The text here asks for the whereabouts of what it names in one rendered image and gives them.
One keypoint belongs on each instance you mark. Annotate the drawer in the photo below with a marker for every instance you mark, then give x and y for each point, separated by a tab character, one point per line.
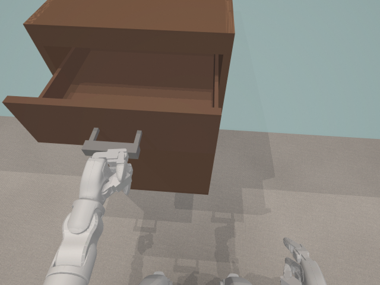
172	97

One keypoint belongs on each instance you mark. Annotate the robot right shin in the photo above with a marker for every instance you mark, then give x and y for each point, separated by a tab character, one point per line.
232	275

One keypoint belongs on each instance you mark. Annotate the handle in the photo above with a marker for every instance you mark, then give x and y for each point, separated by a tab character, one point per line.
92	146

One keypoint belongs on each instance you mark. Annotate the cabinet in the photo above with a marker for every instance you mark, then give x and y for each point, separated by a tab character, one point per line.
186	26

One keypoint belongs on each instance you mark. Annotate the left robot forearm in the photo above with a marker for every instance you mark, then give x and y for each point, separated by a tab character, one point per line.
74	260

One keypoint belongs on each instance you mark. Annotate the robot right hand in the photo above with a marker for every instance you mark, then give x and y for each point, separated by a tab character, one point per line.
307	273

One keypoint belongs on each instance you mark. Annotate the robot left hand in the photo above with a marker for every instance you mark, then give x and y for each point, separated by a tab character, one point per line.
97	172

